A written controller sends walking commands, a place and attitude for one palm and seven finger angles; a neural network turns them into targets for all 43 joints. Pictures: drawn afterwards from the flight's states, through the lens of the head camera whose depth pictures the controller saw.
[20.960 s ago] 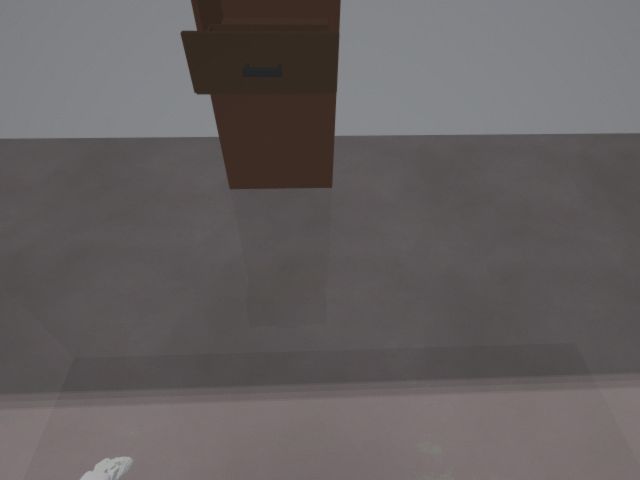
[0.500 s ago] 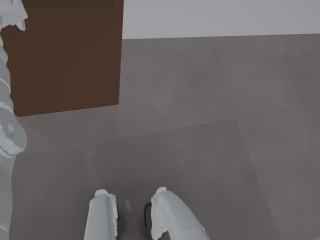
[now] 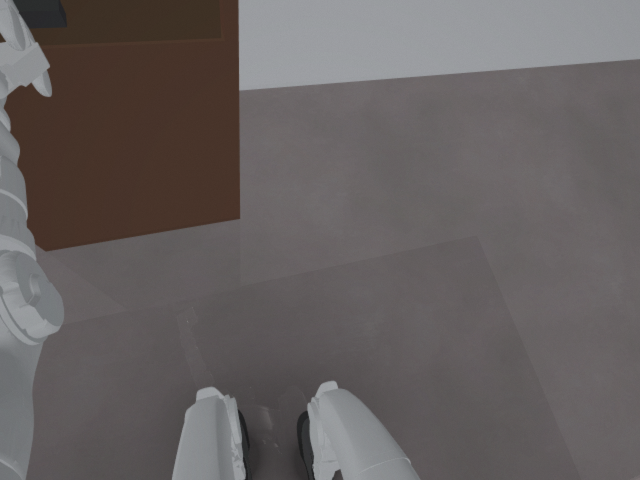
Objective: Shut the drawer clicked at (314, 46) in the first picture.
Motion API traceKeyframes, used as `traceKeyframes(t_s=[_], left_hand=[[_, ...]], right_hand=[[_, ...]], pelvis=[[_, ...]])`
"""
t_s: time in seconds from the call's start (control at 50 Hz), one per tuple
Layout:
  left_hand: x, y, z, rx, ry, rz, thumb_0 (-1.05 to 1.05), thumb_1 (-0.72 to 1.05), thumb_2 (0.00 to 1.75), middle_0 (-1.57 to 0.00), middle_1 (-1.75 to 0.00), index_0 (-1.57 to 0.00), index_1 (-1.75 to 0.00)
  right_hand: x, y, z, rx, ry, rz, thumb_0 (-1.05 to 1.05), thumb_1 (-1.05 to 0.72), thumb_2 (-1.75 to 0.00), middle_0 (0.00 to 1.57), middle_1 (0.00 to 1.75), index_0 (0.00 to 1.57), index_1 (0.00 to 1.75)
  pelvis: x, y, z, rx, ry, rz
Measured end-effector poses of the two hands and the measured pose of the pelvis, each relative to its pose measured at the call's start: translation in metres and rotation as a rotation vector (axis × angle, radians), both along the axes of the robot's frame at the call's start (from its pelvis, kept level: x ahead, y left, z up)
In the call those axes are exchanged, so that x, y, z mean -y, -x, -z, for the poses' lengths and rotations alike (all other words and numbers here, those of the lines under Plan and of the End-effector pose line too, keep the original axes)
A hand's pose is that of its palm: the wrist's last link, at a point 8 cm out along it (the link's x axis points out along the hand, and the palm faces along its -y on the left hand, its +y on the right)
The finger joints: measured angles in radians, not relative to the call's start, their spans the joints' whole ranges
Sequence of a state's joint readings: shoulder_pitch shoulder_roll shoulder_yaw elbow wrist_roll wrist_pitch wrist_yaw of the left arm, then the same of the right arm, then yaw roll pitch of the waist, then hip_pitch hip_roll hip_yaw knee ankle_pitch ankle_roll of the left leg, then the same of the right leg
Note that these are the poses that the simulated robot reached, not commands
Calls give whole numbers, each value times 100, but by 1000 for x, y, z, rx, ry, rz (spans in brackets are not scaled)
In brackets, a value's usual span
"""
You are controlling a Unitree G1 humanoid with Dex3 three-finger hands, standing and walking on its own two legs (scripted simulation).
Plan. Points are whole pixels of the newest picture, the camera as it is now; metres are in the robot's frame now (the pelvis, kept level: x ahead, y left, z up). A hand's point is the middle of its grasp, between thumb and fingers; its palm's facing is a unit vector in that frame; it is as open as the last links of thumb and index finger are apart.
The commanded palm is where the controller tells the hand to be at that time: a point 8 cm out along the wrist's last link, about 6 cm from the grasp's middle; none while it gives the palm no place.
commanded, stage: pull the fist back off the drawer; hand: left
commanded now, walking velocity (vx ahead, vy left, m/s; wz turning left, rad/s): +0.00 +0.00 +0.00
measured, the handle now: out of the picture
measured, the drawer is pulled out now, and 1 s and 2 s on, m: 0.00 0.00 0.00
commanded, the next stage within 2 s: draw the hand back to the body in 0.16 s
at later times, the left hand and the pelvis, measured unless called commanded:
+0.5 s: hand (19, 96) +0.50 +0.22 +0.10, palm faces +0.14 -0.99 -0.03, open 3.3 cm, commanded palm +0.46 +0.26 +0.13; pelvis +0.06 +0.00 +0.05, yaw +2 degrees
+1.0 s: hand out of the picture +0.34 +0.23 +0.19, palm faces +0.30 -0.92 -0.25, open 3.3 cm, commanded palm +0.29 +0.27 +0.21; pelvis +0.05 -0.01 +0.10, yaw +5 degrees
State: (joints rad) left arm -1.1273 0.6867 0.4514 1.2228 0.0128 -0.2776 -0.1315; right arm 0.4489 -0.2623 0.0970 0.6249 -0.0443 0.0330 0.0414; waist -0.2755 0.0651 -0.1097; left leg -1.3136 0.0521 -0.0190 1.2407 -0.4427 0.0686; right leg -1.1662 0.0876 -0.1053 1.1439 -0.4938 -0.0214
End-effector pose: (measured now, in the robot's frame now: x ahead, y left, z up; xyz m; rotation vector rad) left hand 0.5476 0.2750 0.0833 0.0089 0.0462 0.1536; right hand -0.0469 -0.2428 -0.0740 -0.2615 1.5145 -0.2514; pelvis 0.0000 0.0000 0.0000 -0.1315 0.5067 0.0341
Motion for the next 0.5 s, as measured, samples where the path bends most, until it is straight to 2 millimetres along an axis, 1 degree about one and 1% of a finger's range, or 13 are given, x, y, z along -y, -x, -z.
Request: traceKeyframes(t_s=[0.08, 0.16, 0.24, 0.3, 0.34, 0.4, 0.46, 0.5], left_hand=[[-3, 10, 0, 4, -14, 4, 1, 87, 90, -140, -160, -140, -160], [-2, 19, 4, -8, 6, 4, 1, 89, 90, -140, -160, -140, -160], [-1, 17, 7, -16, 21, -13, 1, 90, 90, -140, -160, -140, -160], [2, 14, 2, 28, -4, -7, 1, 90, 90, -140, -160, -140, -160], [6, 16, -5, 67, -18, 7, 1, 90, 90, -140, -160, -140, -160], [8, 30, -14, 71, -36, 30, 1, 91, 90, -140, -160, -140, -160], [7, 55, -19, 12, -32, 39, 1, 91, 90, -140, -160, -140, -160], [2, 73, -23, -20, -17, 17, 1, 90, 90, -140, -160, -140, -160]], right_hand=[[-1, -18, -3, 10, -22, -9, 0, -90, -90, 20, 30, 21, 30], [2, -44, -5, 32, -30, -36, 1, -90, -90, 20, 30, 21, 30], [9, -71, -7, 67, -10, -65, 0, -90, -90, 20, 30, 21, 30], [14, -87, -8, 86, 1, -76, 0, -90, -90, 20, 30, 21, 30], [16, -97, -9, 96, -4, -71, 0, -90, -90, 20, 30, 21, 30], [14, -112, -13, 130, -30, -49, 0, -90, -90, 20, 30, 20, 30], [8, -130, -21, 185, -68, -41, 1, -91, -90, 20, 30, 20, 30], [5, -145, -27, 231, -84, -48, 1, -91, -90, 20, 30, 20, 30]], pelvis=[[-3, -11, -9, 13, -9, 1], [-4, -23, -16, 31, -16, -10], [-3, -31, -19, 35, -20, -20], [-3, -36, -19, 35, -22, -22], [-3, -40, -22, 40, -24, -18], [-3, -48, -32, 62, -36, -6], [-2, -57, -46, 100, -49, 0], [-1, -62, -54, 130, -58, 0]])
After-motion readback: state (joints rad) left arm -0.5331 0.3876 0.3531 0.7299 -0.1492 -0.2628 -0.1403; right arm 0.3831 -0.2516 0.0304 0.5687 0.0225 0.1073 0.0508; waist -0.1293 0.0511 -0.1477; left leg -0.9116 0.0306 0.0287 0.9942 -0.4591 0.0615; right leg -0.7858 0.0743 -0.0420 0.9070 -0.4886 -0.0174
